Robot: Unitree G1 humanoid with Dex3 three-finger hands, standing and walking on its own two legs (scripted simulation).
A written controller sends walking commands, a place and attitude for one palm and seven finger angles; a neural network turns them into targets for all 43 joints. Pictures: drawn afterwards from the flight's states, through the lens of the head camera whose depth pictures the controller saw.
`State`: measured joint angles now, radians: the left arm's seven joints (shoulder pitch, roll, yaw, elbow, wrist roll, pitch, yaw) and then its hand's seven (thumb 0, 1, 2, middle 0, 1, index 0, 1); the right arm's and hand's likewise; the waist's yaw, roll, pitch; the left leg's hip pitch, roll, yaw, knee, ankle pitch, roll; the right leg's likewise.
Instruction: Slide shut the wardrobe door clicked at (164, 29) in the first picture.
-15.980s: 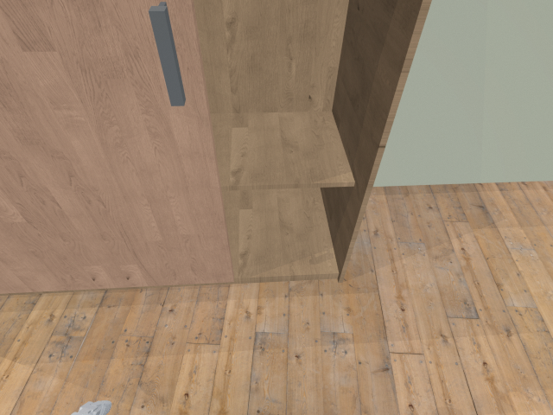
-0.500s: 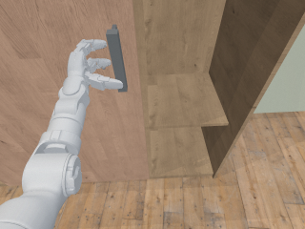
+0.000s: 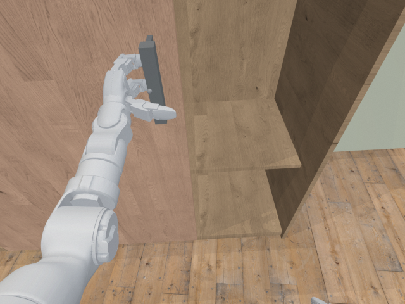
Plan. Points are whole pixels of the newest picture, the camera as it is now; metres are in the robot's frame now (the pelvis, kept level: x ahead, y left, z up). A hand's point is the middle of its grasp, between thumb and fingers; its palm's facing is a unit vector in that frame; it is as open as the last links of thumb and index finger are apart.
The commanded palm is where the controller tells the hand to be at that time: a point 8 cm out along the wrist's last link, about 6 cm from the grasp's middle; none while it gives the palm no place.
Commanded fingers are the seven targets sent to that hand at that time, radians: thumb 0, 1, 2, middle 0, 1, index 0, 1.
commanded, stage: move the hooked fingers beside the handle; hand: left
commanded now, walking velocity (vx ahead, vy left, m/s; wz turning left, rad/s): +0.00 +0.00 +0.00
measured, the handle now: (155, 81) +0.51 +0.09 +0.19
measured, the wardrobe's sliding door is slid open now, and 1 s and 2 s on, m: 0.43 0.43 0.43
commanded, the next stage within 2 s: none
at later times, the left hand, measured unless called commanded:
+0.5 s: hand (144, 92) +0.46 +0.10 +0.20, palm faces +0.05 -1.00 +0.00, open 14.0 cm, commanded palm +0.44 +0.16 +0.20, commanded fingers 0.00 -0.50 0.30 -0.30 -1.20 -0.30 -1.20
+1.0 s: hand (132, 95) +0.46 +0.13 +0.20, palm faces +0.03 -1.00 +0.01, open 14.0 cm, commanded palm +0.43 +0.18 +0.20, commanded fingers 0.00 -0.50 0.30 -0.30 -1.20 -0.30 -1.20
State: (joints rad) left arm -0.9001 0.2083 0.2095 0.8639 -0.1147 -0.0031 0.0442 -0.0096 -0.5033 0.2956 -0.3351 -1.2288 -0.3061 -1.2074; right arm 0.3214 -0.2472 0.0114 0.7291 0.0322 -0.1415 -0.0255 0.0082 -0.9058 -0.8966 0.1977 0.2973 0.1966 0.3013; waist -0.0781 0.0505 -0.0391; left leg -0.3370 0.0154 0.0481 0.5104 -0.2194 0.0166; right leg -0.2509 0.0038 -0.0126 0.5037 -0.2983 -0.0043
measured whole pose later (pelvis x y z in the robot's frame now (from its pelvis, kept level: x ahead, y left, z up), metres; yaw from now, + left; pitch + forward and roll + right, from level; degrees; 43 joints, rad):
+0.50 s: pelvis +0.01 -0.01 +0.00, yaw +0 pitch +2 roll +0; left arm -0.84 0.23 0.22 0.80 -0.13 0.03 0.01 -0.01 -0.50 0.30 -0.31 -1.21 -0.30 -1.20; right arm 0.32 -0.26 0.00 0.72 0.04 -0.11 -0.04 0.01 -0.91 -0.90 0.20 0.30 0.20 0.30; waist -0.07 0.06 -0.03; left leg -0.31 0.02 0.04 0.49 -0.22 0.01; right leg -0.22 0.01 -0.02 0.48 -0.30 -0.01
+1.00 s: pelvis +0.01 +0.00 +0.00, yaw +1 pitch +2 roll +0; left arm -0.79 0.25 0.21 0.73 -0.16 0.06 -0.03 -0.01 -0.50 0.30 -0.30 -1.20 -0.30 -1.20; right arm 0.30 -0.26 0.01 0.71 0.05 -0.10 -0.05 0.01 -0.91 -0.90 0.20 0.30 0.20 0.30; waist -0.06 0.05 -0.04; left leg -0.30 0.01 0.04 0.50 -0.23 0.02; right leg -0.20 0.00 -0.02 0.47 -0.30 0.00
